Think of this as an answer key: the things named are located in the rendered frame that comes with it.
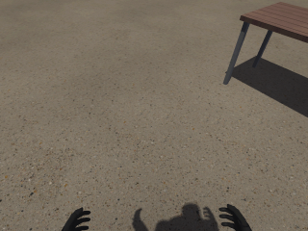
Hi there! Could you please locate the robot right hand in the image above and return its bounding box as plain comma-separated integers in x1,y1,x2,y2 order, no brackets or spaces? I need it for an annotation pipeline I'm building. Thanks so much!
219,204,252,231

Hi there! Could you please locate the table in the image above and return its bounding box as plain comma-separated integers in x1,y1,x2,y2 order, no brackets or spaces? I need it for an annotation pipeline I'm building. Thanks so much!
223,2,308,85

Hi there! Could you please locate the robot left hand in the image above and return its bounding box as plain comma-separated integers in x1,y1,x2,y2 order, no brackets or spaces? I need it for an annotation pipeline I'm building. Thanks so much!
62,207,91,231

